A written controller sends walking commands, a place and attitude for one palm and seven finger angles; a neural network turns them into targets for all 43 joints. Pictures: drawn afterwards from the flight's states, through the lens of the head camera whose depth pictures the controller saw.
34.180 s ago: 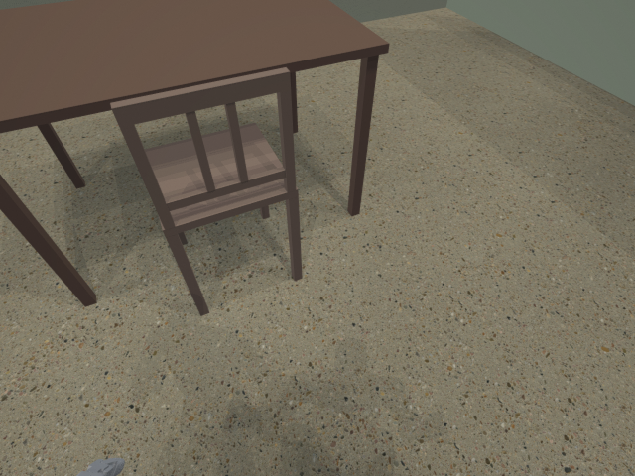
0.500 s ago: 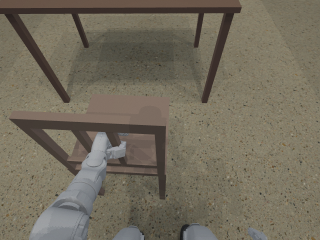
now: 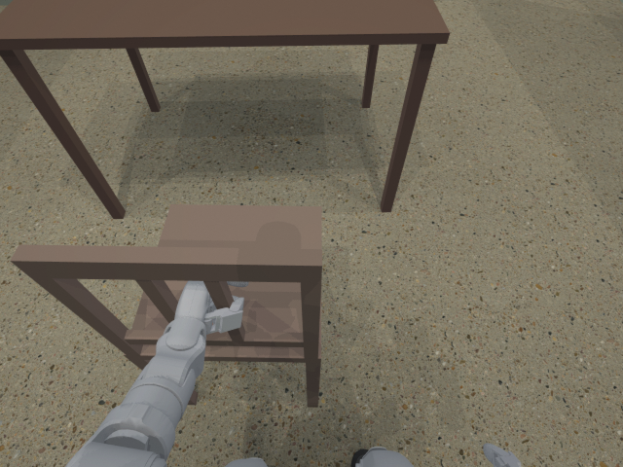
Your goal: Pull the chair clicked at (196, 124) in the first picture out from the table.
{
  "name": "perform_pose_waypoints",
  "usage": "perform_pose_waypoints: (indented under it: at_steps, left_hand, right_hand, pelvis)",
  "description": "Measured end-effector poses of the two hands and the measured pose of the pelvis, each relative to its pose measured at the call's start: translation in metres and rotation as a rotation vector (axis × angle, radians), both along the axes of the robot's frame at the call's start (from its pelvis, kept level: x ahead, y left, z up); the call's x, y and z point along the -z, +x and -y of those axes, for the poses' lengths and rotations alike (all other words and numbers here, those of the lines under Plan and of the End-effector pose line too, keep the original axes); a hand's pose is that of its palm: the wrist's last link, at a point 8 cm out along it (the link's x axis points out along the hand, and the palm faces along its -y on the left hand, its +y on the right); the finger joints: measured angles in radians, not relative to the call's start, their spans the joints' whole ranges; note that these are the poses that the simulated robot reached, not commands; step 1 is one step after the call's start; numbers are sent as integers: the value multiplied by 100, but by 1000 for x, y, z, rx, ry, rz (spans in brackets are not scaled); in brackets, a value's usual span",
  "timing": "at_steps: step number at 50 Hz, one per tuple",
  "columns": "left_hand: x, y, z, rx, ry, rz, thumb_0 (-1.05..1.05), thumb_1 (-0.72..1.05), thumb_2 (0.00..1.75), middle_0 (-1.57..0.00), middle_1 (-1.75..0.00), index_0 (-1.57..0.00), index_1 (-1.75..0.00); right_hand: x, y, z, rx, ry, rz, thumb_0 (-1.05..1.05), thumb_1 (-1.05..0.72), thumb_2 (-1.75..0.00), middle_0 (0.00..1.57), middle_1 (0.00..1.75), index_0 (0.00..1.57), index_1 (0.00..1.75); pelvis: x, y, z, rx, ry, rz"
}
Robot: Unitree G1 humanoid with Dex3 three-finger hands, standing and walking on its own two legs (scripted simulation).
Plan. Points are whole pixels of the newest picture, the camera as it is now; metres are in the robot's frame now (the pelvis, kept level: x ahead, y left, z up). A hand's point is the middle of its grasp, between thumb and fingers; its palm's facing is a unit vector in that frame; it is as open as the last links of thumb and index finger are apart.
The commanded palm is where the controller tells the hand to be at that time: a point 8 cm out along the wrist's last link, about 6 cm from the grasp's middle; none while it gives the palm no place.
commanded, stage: stop walking, hand still on the chair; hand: left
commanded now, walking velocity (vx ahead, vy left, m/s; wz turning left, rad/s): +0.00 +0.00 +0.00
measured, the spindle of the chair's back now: (170, 308) +0.35 +0.24 -0.09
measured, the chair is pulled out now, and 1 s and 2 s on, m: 0.52 0.53 0.53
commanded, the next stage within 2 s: open the thumb and straighten the fingers in 0.76 s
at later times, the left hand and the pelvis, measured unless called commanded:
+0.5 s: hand (235, 312) +0.33 +0.12 -0.06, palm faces -0.01 -0.98 -0.17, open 5.6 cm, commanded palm +0.31 +0.17 -0.04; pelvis +0.06 -0.01 +0.01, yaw +0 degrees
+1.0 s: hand (232, 310) +0.33 +0.13 -0.05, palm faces -0.04 -0.99 -0.16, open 6.0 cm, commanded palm +0.31 +0.17 -0.03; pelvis +0.06 +0.00 +0.00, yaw +0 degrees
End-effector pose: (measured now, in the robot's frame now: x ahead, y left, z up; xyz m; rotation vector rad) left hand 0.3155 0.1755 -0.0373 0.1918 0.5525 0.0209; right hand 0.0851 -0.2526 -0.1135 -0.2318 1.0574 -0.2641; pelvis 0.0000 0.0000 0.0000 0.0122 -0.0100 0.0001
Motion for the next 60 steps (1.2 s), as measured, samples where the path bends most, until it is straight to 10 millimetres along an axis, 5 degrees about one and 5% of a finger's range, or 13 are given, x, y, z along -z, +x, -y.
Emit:
perform_pose_waypoints:
  at_steps: [9,24,47,52,60]
  left_hand:
    - [0,-2,0,-16,-5,-7,10,66,79,-27,-121,-50,-144]
    - [-1,-2,1,-27,-11,-23,11,67,79,-26,-121,-50,-144]
    - [-1,0,-1,-6,-21,-19,10,64,78,-26,-124,-50,-144]
    - [-4,2,-4,15,-22,24,7,48,70,-33,-131,-50,-144]
    - [-2,5,-9,-7,-2,3,2,-13,41,-39,-129,-46,-135]
  right_hand:
    - [-5,42,-17,-26,53,52,1,-91,-90,21,30,20,30]
    - [-25,102,0,-36,13,139,1,-91,-90,21,30,20,30]
    - [-16,84,-10,-11,78,85,1,-91,-90,20,30,20,30]
    - [-13,87,-2,-36,81,129,1,-91,-90,21,30,20,30]
    - [-5,105,5,-72,57,188,1,-91,-90,20,30,20,30]
  pelvis:
    - [-6,25,3,12,-7,5]
    - [-11,58,6,8,-9,11]
    - [-9,63,3,-5,-4,-26]
    - [1,60,2,-11,-4,-79]
    - [16,61,0,-17,-6,-133]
